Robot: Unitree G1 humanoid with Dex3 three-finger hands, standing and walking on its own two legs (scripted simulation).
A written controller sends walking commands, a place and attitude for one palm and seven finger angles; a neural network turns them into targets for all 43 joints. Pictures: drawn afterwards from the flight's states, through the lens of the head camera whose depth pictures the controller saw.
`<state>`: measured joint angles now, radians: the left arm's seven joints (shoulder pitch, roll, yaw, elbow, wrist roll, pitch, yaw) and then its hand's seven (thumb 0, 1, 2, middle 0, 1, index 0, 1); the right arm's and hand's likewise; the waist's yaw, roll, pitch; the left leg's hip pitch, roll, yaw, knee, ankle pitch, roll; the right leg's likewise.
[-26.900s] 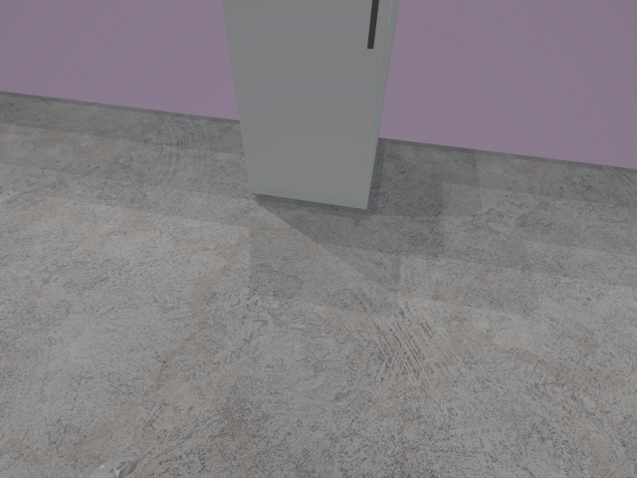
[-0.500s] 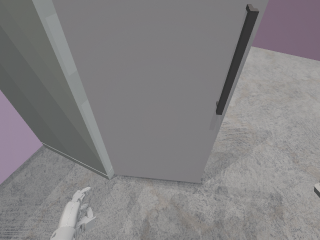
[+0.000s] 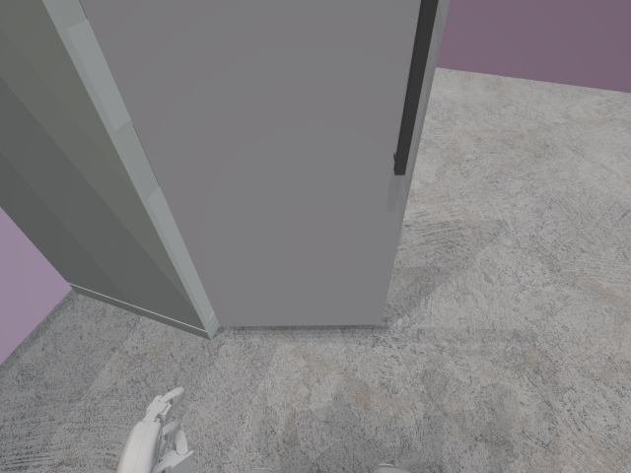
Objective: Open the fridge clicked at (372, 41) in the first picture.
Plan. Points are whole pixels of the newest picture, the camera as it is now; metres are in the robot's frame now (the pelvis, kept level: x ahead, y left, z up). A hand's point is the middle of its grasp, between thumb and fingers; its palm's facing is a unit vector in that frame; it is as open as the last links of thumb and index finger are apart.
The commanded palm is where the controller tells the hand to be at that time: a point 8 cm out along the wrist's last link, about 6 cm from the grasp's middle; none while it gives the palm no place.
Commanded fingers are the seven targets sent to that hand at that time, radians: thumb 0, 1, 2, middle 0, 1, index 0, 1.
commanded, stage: step back with the hand held close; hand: right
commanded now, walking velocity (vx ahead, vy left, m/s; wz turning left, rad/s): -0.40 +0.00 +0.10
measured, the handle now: (411, 84) +0.65 -0.11 +0.18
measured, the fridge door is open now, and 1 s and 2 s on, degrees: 70 70 70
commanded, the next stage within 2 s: stop stepping back and stand still in 0.32 s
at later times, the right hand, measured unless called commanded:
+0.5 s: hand out of the picture +0.10 -0.25 +0.21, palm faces +0.42 +0.83 -0.37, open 7.4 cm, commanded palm +0.06 -0.29 +0.20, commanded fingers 0.00 -0.90 -0.90 0.20 0.30 0.20 0.30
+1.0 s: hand out of the picture +0.06 -0.24 +0.19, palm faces +0.34 +0.84 -0.42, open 7.4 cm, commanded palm +0.00 -0.28 +0.20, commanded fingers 0.00 -0.90 -0.90 0.20 0.30 0.20 0.30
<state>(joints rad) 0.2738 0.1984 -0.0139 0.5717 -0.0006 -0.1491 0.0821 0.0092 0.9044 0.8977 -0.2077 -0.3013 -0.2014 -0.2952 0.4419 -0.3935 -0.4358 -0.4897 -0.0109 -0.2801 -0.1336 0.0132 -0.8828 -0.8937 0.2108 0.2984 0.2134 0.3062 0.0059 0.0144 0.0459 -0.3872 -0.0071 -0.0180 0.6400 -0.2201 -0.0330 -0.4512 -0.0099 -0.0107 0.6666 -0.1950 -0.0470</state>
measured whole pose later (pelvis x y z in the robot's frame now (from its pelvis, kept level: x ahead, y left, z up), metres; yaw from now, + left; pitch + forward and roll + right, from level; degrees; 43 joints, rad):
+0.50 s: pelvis -0.11 +0.00 +0.02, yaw +5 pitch +1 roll +4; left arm 0.22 0.13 -0.01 0.62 0.01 -0.21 0.03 0.01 0.90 0.90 -0.21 -0.30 -0.20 -0.30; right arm 0.50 -0.40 -0.45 -0.58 0.05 -0.25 -0.16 0.01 -0.88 -0.89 0.21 0.30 0.21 0.31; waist -0.03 0.00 -0.02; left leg -0.28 -0.05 0.04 0.79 -0.51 -0.02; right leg -0.43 -0.12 -0.05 0.47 -0.07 -0.01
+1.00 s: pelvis -0.17 +0.00 +0.01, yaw +7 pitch -1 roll +1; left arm 0.27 0.23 0.01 0.65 0.00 -0.15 0.08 0.01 0.91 0.90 -0.20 -0.30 -0.20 -0.29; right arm 0.51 -0.40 -0.42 -0.43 0.02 -0.23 -0.15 0.01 -0.88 -0.89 0.21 0.30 0.21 0.31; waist 0.04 0.01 -0.05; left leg -0.18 0.00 0.03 0.54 -0.35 0.00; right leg -0.33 -0.02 -0.07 0.56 -0.23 -0.03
